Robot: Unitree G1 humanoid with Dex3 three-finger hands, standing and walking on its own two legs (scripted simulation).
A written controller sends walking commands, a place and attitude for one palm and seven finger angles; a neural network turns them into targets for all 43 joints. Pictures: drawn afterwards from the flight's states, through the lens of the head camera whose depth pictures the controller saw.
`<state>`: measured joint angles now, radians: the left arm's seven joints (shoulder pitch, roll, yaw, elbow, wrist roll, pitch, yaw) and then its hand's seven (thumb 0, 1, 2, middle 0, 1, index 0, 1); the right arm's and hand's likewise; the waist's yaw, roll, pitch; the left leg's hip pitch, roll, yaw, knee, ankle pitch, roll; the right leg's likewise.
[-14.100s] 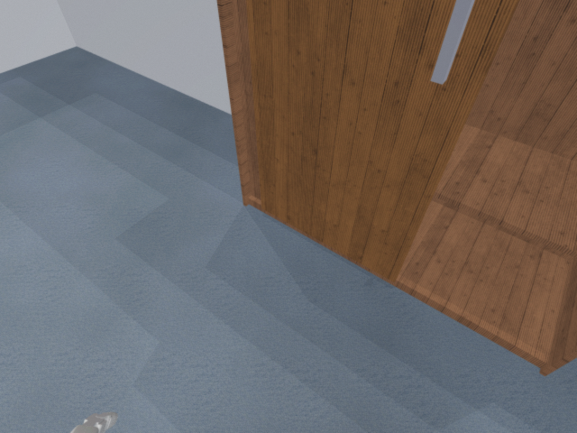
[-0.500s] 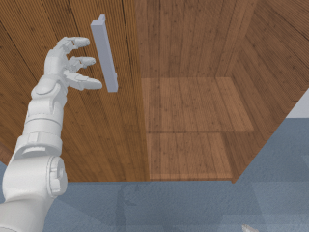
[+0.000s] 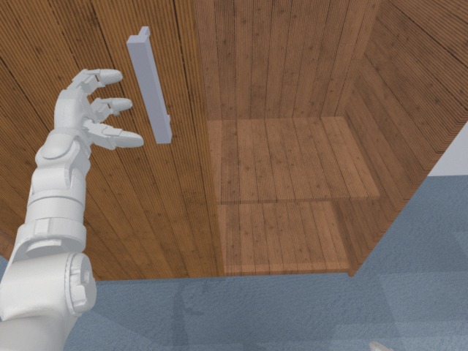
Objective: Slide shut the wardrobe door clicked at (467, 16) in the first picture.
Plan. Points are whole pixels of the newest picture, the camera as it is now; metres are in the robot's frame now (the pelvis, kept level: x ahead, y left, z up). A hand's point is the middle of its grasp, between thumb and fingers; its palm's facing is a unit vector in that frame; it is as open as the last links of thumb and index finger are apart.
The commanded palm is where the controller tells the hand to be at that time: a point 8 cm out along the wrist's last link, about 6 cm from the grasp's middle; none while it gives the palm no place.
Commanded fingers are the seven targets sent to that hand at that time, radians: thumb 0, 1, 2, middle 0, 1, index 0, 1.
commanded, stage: feel for the door with the fingertips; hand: left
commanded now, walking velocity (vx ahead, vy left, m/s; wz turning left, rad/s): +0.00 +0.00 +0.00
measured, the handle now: (155, 88) +0.51 +0.14 +0.21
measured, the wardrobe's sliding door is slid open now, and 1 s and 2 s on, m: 0.55 0.55 0.55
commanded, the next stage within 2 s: slide the fingers in behind the handle in 0.88 s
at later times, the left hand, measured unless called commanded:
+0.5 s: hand (145, 104) +0.46 +0.14 +0.21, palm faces +0.03 -1.00 +0.01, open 14.0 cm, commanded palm +0.43 +0.20 +0.21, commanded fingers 0.00 -0.50 0.30 -0.30 -1.20 -0.30 -1.20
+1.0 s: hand (132, 99) +0.47 +0.17 +0.21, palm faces +0.05 -1.00 +0.00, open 13.8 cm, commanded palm +0.46 +0.21 +0.21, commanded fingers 0.00 -0.50 0.30 -0.30 -1.20 -0.30 -1.20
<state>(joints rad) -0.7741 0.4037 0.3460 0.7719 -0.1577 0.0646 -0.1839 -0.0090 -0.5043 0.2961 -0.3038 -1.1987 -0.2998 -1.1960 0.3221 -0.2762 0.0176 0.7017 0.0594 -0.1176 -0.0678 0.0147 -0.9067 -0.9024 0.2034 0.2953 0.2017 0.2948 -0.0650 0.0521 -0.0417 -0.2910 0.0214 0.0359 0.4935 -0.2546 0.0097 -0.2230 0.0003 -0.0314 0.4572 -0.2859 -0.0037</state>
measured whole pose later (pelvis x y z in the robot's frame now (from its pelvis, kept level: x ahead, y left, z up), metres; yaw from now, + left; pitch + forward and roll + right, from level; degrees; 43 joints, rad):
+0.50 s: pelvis +0.00 +0.00 +0.00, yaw +0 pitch +3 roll +0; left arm -0.83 0.30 0.27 0.74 -0.14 0.08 -0.09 -0.01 -0.50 0.30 -0.30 -1.20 -0.30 -1.20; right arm 0.30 -0.25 0.02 0.72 0.05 -0.11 -0.05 0.01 -0.91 -0.90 0.20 0.30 0.20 0.29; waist -0.06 0.05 -0.04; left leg -0.28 0.02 0.04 0.49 -0.26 0.01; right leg -0.22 0.00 -0.03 0.47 -0.29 -0.01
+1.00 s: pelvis +0.00 +0.00 +0.00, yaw +1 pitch +4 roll -1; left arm -0.94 0.39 0.29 0.94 -0.14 0.02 -0.14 -0.01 -0.50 0.30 -0.34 -1.24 -0.33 -1.22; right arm 0.35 -0.28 0.00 0.76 0.05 -0.13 -0.06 0.01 -0.91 -0.90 0.20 0.30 0.20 0.29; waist -0.07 0.05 -0.04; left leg -0.32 0.02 0.02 0.50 -0.25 0.00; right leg -0.25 0.00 -0.05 0.46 -0.28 -0.01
